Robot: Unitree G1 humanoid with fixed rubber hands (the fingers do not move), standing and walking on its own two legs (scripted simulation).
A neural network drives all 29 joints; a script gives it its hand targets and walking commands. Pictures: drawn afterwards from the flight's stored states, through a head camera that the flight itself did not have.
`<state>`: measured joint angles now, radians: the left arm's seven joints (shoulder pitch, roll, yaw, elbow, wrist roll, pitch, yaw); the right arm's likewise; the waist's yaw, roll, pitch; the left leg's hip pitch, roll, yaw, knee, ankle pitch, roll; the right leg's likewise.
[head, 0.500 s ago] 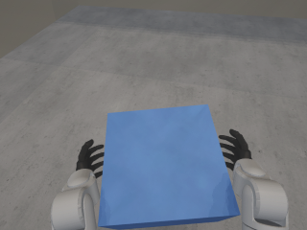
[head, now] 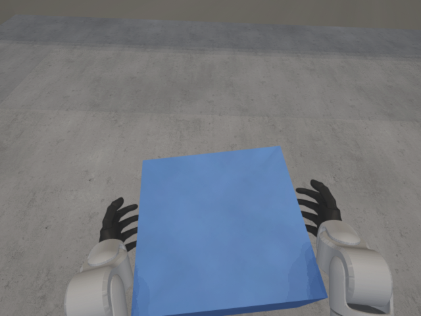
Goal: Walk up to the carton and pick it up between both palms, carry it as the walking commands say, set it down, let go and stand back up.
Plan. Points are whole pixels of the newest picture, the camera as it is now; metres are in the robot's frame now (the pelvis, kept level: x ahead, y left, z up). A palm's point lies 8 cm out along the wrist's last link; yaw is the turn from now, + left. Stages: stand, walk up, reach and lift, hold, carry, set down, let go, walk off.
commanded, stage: carry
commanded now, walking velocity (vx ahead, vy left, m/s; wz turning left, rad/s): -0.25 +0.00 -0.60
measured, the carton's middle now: (220, 234) +0.29 +0.01 +0.01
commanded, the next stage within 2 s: none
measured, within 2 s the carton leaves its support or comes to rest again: neither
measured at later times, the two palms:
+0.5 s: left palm (226, 279) +0.19 +0.01 +0.05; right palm out of the picture +0.08 -0.31 +0.07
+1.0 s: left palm out of the picture +0.00 -0.11 +0.06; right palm out of the picture -0.20 -0.39 +0.06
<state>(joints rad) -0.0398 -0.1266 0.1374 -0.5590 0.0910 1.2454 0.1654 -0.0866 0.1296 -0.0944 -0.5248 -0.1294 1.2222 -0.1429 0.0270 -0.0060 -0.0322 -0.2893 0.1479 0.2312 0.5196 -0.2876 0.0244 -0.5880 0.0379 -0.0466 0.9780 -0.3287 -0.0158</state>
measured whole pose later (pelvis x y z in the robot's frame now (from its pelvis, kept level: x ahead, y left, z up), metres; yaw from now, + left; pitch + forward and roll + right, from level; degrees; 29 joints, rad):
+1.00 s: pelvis -0.29 -0.10 -0.01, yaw -35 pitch -1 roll +3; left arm -0.04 -0.13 0.14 -0.47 0.09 1.20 0.15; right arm -0.10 0.13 -0.12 -0.49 -0.12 1.22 -0.16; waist -0.04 -0.02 0.09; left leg -0.50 0.12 0.18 1.16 -0.54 -0.04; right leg -0.34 0.00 0.07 0.63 -0.26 -0.02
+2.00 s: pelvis -0.62 +0.07 -0.01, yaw -65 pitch +5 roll +2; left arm -0.09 -0.13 0.14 -0.51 0.08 1.18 0.14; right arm -0.10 0.13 -0.12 -0.57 -0.12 1.20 -0.17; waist -0.07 -0.02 0.04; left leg -0.48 -0.01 0.16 0.90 -0.56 -0.06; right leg -0.49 0.04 0.16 0.54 -0.13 0.01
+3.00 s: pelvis -0.80 +0.30 -0.01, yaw -86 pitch +4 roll +1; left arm -0.03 -0.13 0.14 -0.54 0.08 1.23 0.15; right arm -0.09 0.13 -0.10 -0.55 -0.11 1.25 -0.17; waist -0.03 -0.01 -0.06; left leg -0.38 0.04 0.15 0.54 -0.22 -0.02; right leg -0.43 0.05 0.02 0.56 -0.20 -0.05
